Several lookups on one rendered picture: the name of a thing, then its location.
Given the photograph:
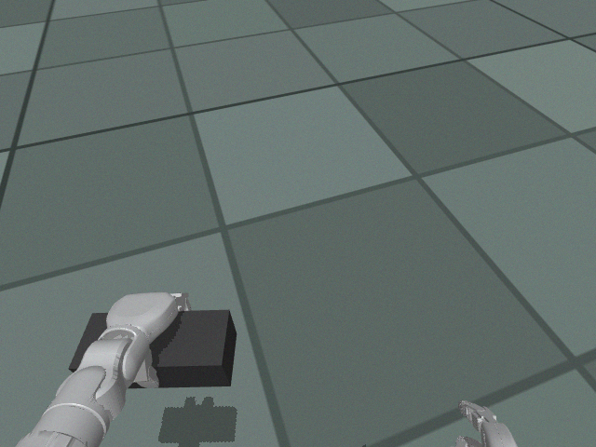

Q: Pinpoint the right robot hand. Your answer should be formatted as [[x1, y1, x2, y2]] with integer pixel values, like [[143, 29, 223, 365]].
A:
[[450, 400, 518, 447]]

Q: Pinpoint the left robot hand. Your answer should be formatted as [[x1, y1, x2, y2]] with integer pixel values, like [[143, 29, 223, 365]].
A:
[[106, 292, 192, 388]]

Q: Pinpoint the carton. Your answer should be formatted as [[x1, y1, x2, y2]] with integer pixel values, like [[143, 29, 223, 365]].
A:
[[69, 310, 237, 388]]

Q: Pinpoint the left robot arm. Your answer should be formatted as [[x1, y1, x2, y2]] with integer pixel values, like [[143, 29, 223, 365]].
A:
[[15, 324, 150, 447]]

